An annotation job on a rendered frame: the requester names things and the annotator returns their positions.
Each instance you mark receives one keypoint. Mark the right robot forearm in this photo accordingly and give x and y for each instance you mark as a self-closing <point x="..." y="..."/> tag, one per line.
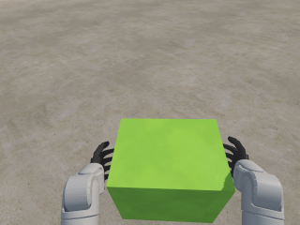
<point x="262" y="199"/>

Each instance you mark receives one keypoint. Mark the left robot forearm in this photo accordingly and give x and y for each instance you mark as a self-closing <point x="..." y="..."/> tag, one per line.
<point x="80" y="200"/>

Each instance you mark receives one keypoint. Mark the robot left hand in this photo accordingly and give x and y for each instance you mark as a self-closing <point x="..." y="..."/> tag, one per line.
<point x="99" y="154"/>

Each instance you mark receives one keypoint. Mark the carton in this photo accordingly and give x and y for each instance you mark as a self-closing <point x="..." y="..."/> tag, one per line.
<point x="169" y="170"/>

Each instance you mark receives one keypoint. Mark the robot right hand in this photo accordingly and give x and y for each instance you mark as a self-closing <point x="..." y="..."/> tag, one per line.
<point x="239" y="152"/>

